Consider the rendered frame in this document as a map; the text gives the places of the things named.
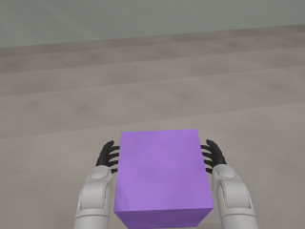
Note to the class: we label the carton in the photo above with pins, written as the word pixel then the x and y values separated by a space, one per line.
pixel 161 180

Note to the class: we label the left robot forearm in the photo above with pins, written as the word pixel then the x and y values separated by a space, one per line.
pixel 93 209

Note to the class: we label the robot left hand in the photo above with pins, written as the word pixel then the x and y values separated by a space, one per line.
pixel 105 156

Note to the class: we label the robot right hand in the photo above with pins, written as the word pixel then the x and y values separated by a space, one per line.
pixel 215 156

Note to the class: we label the right robot forearm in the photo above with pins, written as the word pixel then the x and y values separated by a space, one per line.
pixel 234 201

